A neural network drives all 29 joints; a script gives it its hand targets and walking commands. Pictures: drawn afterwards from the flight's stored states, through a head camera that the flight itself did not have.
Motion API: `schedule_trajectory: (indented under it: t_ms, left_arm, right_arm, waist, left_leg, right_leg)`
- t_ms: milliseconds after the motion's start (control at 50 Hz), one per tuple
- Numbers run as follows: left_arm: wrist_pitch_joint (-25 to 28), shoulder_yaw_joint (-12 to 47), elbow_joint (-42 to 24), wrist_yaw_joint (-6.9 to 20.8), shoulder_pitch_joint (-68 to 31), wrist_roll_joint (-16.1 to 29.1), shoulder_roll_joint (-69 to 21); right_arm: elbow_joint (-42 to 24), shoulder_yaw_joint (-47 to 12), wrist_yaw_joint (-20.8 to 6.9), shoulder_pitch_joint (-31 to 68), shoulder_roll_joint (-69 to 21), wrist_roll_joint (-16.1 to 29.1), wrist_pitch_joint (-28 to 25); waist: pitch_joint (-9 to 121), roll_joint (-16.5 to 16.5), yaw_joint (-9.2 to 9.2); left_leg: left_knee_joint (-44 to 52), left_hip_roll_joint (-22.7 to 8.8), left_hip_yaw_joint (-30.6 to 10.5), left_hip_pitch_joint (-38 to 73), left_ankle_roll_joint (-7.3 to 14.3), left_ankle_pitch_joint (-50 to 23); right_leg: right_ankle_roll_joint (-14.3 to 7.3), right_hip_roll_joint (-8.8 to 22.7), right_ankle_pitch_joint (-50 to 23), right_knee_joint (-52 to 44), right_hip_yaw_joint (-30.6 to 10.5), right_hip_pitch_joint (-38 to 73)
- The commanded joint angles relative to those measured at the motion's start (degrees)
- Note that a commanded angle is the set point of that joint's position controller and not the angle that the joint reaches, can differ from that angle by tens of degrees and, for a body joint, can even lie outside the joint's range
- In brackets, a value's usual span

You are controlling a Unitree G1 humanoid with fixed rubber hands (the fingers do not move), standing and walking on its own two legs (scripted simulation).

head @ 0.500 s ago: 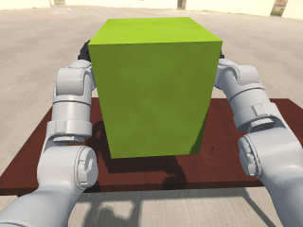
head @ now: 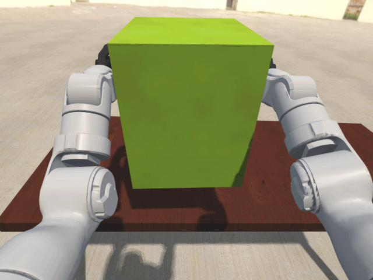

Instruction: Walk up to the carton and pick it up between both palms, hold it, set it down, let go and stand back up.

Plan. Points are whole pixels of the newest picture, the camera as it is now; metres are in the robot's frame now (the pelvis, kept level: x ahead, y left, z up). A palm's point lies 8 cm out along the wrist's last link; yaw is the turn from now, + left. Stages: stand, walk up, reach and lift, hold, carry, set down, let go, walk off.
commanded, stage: hold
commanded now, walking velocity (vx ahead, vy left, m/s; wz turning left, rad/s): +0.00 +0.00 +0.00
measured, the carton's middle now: (186, 98) +0.40 +0.00 +0.27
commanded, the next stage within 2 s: none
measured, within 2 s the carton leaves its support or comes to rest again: neither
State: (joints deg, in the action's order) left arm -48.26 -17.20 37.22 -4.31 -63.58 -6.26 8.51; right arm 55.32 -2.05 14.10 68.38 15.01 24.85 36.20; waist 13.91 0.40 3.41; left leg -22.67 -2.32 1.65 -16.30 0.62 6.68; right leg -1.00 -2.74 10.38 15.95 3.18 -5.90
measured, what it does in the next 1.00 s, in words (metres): stands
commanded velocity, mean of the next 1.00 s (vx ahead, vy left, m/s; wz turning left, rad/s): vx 0.00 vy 0.00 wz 0.00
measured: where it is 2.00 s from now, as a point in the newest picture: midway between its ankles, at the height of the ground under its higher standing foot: outside the picture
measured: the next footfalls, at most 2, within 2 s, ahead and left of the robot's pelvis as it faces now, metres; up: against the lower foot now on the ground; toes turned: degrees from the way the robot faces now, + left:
none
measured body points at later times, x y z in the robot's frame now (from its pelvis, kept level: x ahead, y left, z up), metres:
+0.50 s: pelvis +0.01 +0.01 +0.00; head -0.09 +0.03 +0.44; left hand +0.40 +0.16 +0.32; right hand +0.39 -0.16 +0.32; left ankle +0.06 +0.11 -0.75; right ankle -0.02 -0.11 -0.75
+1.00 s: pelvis +0.01 +0.00 +0.00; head -0.09 +0.02 +0.44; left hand +0.40 +0.16 +0.32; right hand +0.39 -0.16 +0.32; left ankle +0.06 +0.11 -0.75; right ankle -0.02 -0.11 -0.75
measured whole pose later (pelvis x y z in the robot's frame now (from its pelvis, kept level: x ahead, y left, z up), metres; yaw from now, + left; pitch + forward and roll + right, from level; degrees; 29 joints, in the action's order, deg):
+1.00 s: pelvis +0.01 +0.00 +0.00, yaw +0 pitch +1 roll -2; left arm -49.6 -16.9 31.5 -5.7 -60.9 -5.3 7.6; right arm 50.1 -5.7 14.7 65.8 16.3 27.4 36.8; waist 14.6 -0.9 3.1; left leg -23.5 -2.4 2.0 -16.6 0.8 7.7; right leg -0.7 -2.8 10.9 16.3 2.6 -6.1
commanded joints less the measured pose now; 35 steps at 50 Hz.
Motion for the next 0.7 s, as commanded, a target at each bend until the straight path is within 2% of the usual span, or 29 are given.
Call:
schedule_trajectory:
  t_ms: [0,220,460,480,500,520,540,580,600,620,640,680]
  left_arm:
    - [4.38,16.8,-11.41,7.27,-43.46,9.74,-38.16]
    - [3.48,17.44,-13.86,6.72,-42.2,9.37,-38.73]
    - [2.91,17.7,-14.04,6.66,-41.9,9.44,-39.11]
    - [2.5,16.55,-11.76,6.72,-38.06,8.29,-37.61]
    - [2.95,17.95,-14.32,6.78,-38.96,9.26,-38.05]
    - [2.86,18.19,-14.42,6.69,-38.04,9.45,-38.83]
    - [2.82,19.43,-16.19,6.82,-38.86,10.17,-38.82]
    - [2.73,18.59,-14.05,6.93,-39.45,9.84,-38.78]
    - [2.84,17.12,-12.73,7.0,-39.59,9.02,-36.93]
    - [3.14,17.94,-13.42,6.95,-39.64,9.32,-38.06]
    - [3.4,17.47,-13.26,6.79,-40.9,9.23,-37.8]
    - [4.08,19.08,-15.95,6.44,-43.99,11.03,-39.03]
  right_arm:
    - [-22.12,-7.26,-6.29,50.84,-39.13,11.1,-2.19]
    - [-23.28,-8.55,-6.86,49.92,-39.12,11.92,-1.77]
    - [-22.82,-8.27,-7.24,49.53,-38.69,11.53,-1.41]
    - [-20.01,-7.89,-6.84,46.94,-37.53,11.02,-0.97]
    - [-21.46,-8.28,-6.92,47.2,-37.93,11.34,-1.39]
    - [-21.69,-8.5,-6.9,45.78,-37.41,11.88,-1.39]
    - [-21.82,-8.24,-6.69,45.52,-37.38,11.63,-1.24]
    - [-24.28,-8.81,-6.67,49.09,-38.51,11.62,-1.33]
    - [-22.32,-8.61,-6.53,48.47,-39.11,11.45,-0.95]
    - [-23.95,-9.09,-6.45,49.71,-40.21,11.54,-1.58]
    - [-22.39,-8.35,-6.51,48.64,-40.0,10.94,-1.49]
    - [-24.88,-8.44,-6.59,50.62,-41.13,11.4,-1.79]
  waist:
    - [20.1,-4.01,1.04]
    - [18.79,-3.56,0.39]
    - [18.22,-3.32,0.52]
    - [14.62,-3.99,0.07]
    - [17.73,-4.45,0.97]
    - [16.17,-4.71,0.93]
    - [17.06,-4.96,1.96]
    - [16.67,-3.59,0.34]
    - [15.11,-1.87,0.16]
    - [17.39,-1.69,-0.09]
    - [14.92,-2.7,0.42]
    - [19.94,-3.04,0.66]
  left_leg:
    - [-0.9,2.81,-4.42,20.85,-1.92,-11.05]
    - [-0.96,2.18,-4.71,21.5,-2.21,-12.65]
    - [-0.65,1.92,-4.56,21.12,-2.37,-11.96]
    - [0.76,1.7,-4.78,20.67,-2.71,-9.47]
    - [0.44,1.52,-5.06,20.86,-2.97,-10.06]
    - [0.6,1.69,-4.82,20.84,-3.28,-11.12]
    - [0.62,1.69,-5.12,21.38,-3.52,-10.95]
    - [0.75,1.85,-4.76,20.09,-2.97,-9.04]
    - [0.84,2.13,-4.38,19.63,-2.1,-7.27]
    - [0.65,2.17,-4.61,19.46,-2.19,-6.86]
    - [1.14,2.37,-4.37,18.45,-1.88,-5.67]
    - [0.65,1.97,-4.83,19.84,-2.11,-7.22]
  right_leg:
    - [4.59,-1.33,-9.2,-3.61,-4.79,-6.27]
    - [4.23,-2.27,-8.68,-3.27,-4.43,-6.6]
    - [3.82,-2.41,-8.42,-3.33,-4.77,-6.39]
    - [3.58,-2.26,-8.62,-4.03,-4.58,-5.96]
    - [3.63,-2.38,-10.19,-3.23,-4.68,-4.39]
    - [3.41,-2.21,-10.97,-3.43,-4.79,-4.07]
    - [3.45,-2.36,-11.13,-3.35,-4.48,-4.76]
    - [3.83,-2.24,-9.22,-3.49,-4.51,-4.4]
    - [4.11,-1.61,-7.86,-3.85,-4.84,-5.96]
    - [4.22,-1.62,-7.15,-3.55,-5.05,-5.44]
    - [4.07,-1.26,-6.08,-3.93,-5.32,-7.45]
    - [4.03,-1.69,-6.71,-3.41,-4.88,-7.11]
